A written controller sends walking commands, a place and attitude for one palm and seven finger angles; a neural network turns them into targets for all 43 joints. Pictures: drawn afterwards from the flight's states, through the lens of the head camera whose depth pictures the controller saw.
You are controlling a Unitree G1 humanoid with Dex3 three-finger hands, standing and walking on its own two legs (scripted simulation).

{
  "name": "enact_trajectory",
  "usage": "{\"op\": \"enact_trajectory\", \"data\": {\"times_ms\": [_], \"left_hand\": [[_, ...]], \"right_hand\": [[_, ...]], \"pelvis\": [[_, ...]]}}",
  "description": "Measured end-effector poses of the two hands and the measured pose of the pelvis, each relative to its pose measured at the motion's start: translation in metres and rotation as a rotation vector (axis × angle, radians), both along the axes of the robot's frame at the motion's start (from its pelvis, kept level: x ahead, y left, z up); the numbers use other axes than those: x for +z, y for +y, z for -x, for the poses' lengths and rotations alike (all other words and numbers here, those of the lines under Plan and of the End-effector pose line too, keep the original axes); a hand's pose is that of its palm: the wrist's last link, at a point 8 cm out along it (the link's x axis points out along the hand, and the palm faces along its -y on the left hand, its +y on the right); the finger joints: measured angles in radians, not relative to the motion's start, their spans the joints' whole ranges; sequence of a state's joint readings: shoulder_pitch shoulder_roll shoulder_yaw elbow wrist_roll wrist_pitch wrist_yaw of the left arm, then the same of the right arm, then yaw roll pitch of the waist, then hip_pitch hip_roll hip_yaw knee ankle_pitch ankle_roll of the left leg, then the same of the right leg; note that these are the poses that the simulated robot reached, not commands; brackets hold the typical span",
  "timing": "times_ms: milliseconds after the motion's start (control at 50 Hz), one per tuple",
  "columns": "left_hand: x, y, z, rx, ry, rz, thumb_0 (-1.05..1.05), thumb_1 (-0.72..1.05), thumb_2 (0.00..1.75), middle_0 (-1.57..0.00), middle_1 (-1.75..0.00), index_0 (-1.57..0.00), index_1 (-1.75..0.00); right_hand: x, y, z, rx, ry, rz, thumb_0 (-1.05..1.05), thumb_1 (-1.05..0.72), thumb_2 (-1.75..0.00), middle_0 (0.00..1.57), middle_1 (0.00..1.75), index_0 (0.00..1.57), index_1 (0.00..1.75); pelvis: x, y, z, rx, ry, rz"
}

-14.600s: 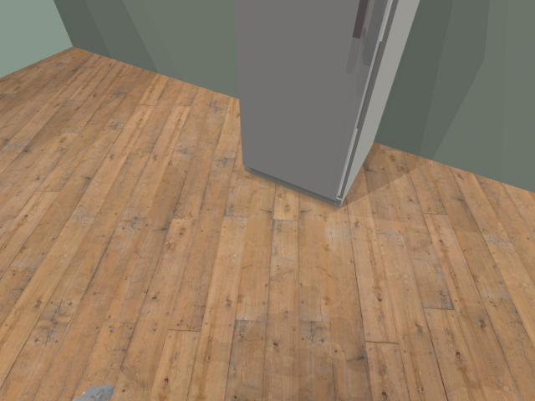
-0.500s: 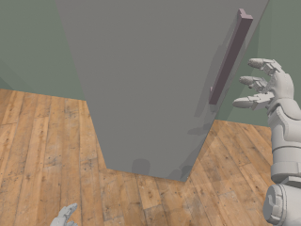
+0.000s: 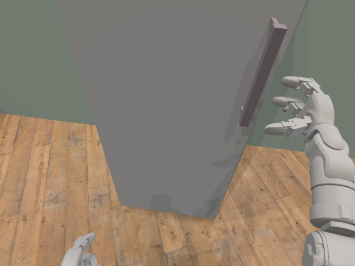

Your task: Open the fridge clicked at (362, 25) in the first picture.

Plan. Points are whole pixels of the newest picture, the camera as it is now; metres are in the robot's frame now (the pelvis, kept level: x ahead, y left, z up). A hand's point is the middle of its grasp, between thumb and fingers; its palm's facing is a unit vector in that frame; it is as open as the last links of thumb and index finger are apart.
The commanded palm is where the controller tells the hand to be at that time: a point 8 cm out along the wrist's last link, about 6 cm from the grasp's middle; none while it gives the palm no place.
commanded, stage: move the hooked fingers beside the handle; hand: right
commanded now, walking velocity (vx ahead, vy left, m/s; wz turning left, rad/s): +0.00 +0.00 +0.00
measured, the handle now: (256, 78) +0.49 -0.15 +0.21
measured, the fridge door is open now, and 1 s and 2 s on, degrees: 0 0 0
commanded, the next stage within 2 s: feel for the door with the fingertips in 0.36 s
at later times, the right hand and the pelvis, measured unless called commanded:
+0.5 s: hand (281, 109) +0.41 -0.19 +0.19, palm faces +0.11 +0.99 +0.01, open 14.0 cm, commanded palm +0.38 -0.24 +0.19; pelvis -0.01 +0.00 +0.00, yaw +0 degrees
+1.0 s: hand (267, 102) +0.43 -0.17 +0.19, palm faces +0.09 +1.00 +0.02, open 14.0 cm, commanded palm +0.40 -0.22 +0.19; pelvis +0.00 +0.00 +0.00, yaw +1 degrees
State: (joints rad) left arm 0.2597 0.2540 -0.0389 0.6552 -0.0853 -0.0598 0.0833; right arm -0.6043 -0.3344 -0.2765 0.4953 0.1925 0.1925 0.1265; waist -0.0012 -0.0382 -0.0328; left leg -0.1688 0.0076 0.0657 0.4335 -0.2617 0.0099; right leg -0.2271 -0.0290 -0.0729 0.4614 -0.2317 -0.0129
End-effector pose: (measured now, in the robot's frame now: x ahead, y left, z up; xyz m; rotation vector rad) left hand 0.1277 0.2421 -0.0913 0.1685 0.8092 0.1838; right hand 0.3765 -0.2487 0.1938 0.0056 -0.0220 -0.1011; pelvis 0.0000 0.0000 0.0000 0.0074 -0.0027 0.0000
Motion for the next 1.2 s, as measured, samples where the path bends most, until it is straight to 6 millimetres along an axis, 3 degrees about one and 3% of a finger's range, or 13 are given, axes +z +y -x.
{"op": "enact_trajectory", "data": {"times_ms": [180, 320, 580, 880, 1060, 1200], "left_hand": [[0.006, -0.001, -0.009, -0.025, -0.027, -0.012, 0.01, 0.90, 0.90, -0.20, -0.30, -0.20, -0.30], [-0.001, 0.004, 0.011, 0.003, 0.014, -0.003, 0.01, 0.90, 0.90, -0.20, -0.30, -0.20, -0.30], [-0.010, 0.014, 0.044, 0.050, 0.093, -0.019, 0.01, 0.90, 0.90, -0.20, -0.30, -0.20, -0.30], [-0.006, 0.004, 0.027, 0.034, 0.047, -0.001, 0.01, 0.90, 0.90, -0.20, -0.30, -0.20, -0.30], [-0.008, 0.002, 0.025, 0.036, 0.068, 0.001, 0.01, 0.90, 0.90, -0.20, -0.30, -0.20, -0.30], [-0.011, 0.005, 0.026, 0.029, 0.096, -0.011, 0.01, 0.90, 0.90, -0.20, -0.30, -0.20, -0.30]], "right_hand": [[-0.001, 0.005, -0.005, -0.003, 0.035, -0.003, -0.01, 0.50, -0.30, 0.30, 1.20, 0.30, 1.20], [0.007, 0.013, -0.009, 0.018, -0.013, -0.009, -0.01, 0.50, -0.30, 0.30, 1.20, 0.30, 1.20], [-0.003, 0.005, -0.006, 0.000, 0.006, 0.005, -0.01, 0.50, -0.30, 0.30, 1.20, 0.30, 1.20], [-0.006, 0.037, -0.025, 0.024, 0.010, -0.025, -0.01, 0.50, -0.30, 0.30, 1.20, 0.30, 1.20], [-0.005, 0.026, -0.029, 0.003, 0.024, -0.008, -0.01, 0.50, -0.30, 0.30, 1.20, 0.30, 1.20], [-0.001, 0.028, -0.034, 0.018, 0.016, -0.014, -0.01, 0.50, -0.30, 0.30, 1.20, 0.30, 1.20]], "pelvis": [[0.000, 0.004, 0.007, -0.015, 0.001, -0.002], [0.000, 0.004, 0.007, -0.004, 0.002, 0.000], [0.000, 0.004, 0.010, 0.000, -0.001, -0.002], [0.000, 0.001, 0.007, 0.011, 0.017, 0.000], [0.000, 0.000, 0.001, 0.010, 0.017, -0.001], [0.000, -0.001, -0.001, -0.001, 0.025, -0.002]]}}
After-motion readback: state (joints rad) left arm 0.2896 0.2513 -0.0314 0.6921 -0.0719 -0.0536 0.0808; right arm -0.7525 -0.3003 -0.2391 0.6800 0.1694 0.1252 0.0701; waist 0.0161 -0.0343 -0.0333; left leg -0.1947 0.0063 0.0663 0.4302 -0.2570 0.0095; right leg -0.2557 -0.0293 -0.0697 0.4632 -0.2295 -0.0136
